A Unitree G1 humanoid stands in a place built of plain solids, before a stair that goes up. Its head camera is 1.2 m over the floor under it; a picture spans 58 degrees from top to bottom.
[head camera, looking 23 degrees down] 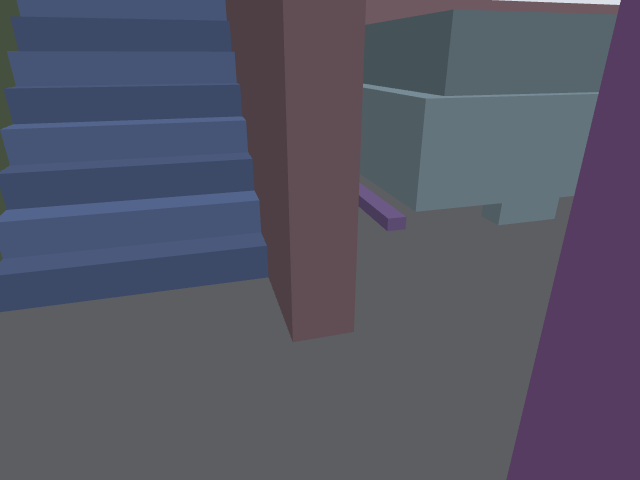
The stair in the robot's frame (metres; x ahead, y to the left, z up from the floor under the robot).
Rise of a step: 0.20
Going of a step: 0.21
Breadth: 1.38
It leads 16 degrees to the left of straight ahead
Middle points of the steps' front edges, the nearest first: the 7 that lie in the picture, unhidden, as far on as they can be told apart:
2.07 0.97 0.21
2.28 1.03 0.41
2.48 1.08 0.62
2.68 1.14 0.82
2.89 1.20 1.03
3.09 1.26 1.23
3.30 1.32 1.44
